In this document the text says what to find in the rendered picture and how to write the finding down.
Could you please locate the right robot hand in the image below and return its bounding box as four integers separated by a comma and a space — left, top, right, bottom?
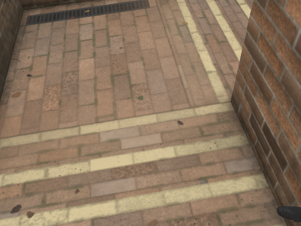
277, 206, 301, 222

